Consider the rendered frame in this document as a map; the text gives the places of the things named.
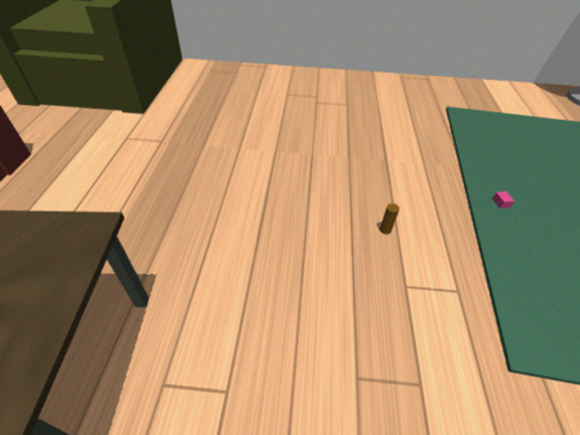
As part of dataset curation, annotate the coffee table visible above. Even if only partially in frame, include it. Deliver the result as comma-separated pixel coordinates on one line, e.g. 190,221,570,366
0,210,149,435

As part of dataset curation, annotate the armchair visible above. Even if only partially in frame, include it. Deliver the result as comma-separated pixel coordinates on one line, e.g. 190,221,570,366
0,0,182,114

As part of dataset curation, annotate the sofa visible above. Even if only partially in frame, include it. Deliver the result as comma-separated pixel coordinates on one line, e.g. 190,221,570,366
0,105,31,182

